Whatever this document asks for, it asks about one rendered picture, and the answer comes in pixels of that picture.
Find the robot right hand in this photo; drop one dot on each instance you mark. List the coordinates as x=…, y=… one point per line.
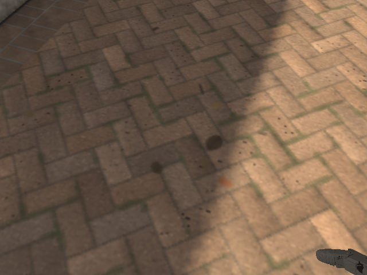
x=353, y=261

